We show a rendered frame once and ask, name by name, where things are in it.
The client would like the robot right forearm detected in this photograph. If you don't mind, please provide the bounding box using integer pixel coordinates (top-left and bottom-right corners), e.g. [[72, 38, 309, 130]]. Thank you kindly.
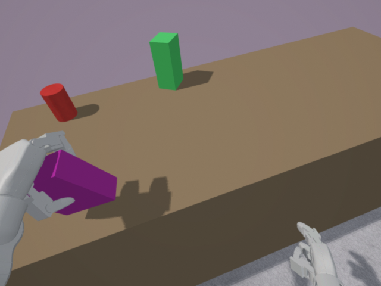
[[313, 273, 344, 286]]

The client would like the right robot hand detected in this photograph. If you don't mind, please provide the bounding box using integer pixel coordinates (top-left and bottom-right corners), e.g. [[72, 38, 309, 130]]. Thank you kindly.
[[290, 222, 338, 282]]

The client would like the sponge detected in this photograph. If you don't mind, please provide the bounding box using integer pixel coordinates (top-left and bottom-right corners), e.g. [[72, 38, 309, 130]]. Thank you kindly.
[[27, 150, 117, 215]]

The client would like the left robot hand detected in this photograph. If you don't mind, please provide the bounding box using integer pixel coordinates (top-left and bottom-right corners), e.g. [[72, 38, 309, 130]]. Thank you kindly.
[[0, 131, 76, 221]]

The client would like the table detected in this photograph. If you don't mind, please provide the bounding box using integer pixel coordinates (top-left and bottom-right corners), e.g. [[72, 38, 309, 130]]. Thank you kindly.
[[0, 27, 381, 286]]

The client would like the robot left forearm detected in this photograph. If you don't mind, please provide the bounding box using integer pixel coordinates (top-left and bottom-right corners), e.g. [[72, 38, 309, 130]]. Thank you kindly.
[[0, 194, 28, 286]]

